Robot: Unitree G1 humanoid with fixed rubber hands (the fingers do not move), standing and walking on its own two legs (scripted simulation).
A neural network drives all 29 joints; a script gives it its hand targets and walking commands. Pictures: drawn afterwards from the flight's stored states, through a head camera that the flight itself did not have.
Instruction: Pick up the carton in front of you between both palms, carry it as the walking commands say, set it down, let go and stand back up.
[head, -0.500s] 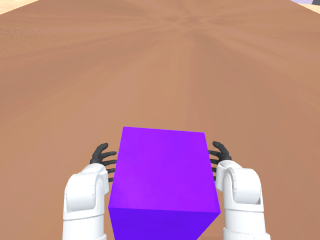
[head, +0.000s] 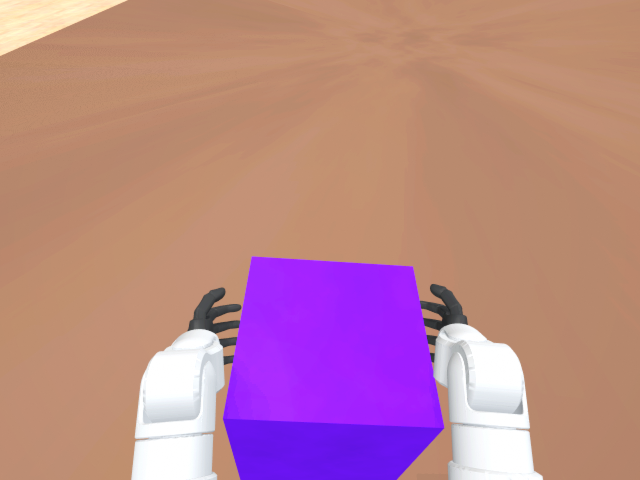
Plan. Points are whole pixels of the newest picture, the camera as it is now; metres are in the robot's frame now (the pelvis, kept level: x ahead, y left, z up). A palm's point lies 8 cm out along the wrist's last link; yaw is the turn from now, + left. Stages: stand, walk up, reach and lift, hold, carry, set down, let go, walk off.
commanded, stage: carry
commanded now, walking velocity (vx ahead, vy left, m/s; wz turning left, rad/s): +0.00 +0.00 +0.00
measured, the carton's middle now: (324, 377) +0.29 +0.00 -0.01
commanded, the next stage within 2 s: hold in 1.30 s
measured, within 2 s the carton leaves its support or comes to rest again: neither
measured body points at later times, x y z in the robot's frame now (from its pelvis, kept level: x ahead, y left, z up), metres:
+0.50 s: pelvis -0.02 +0.02 +0.00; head -0.06 +0.02 +0.44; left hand +0.27 +0.17 +0.03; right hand +0.27 -0.13 +0.03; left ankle -0.11 +0.10 -0.73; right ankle +0.04 -0.10 -0.73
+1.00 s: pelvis -0.05 +0.02 +0.00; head -0.09 +0.02 +0.45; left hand +0.25 +0.18 +0.03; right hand +0.25 -0.12 +0.03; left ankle -0.11 +0.10 -0.73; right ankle +0.04 -0.10 -0.73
